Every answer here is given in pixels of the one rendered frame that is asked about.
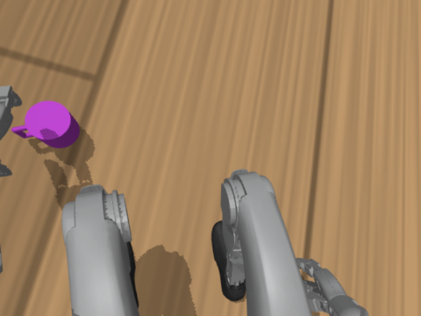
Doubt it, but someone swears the mug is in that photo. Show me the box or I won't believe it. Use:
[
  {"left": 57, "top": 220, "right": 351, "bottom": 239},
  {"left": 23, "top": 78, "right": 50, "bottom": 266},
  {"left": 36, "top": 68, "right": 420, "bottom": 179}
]
[{"left": 11, "top": 101, "right": 80, "bottom": 148}]

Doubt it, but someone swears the left robot foot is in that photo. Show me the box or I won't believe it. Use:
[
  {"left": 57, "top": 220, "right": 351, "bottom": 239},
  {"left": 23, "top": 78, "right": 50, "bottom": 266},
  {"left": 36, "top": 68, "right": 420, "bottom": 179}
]
[{"left": 127, "top": 242, "right": 139, "bottom": 308}]

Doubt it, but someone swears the left robot hand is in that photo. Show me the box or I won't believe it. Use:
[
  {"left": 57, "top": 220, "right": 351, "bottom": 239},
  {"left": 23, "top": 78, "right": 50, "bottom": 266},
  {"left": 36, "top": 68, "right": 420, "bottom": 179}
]
[{"left": 0, "top": 86, "right": 22, "bottom": 177}]

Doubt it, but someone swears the right robot foot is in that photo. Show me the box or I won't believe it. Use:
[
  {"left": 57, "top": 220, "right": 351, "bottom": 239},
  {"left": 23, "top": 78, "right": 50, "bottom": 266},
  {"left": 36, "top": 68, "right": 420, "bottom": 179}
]
[{"left": 211, "top": 221, "right": 246, "bottom": 302}]

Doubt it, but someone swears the right robot arm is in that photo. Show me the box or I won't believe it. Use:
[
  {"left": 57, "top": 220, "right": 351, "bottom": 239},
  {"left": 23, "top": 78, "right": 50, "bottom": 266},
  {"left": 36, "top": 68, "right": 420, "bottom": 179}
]
[{"left": 328, "top": 295, "right": 369, "bottom": 316}]

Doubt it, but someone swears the right robot hand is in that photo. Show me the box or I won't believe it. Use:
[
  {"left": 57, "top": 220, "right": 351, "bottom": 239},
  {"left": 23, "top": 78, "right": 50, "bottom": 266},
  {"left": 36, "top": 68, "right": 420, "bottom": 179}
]
[{"left": 296, "top": 258, "right": 346, "bottom": 314}]

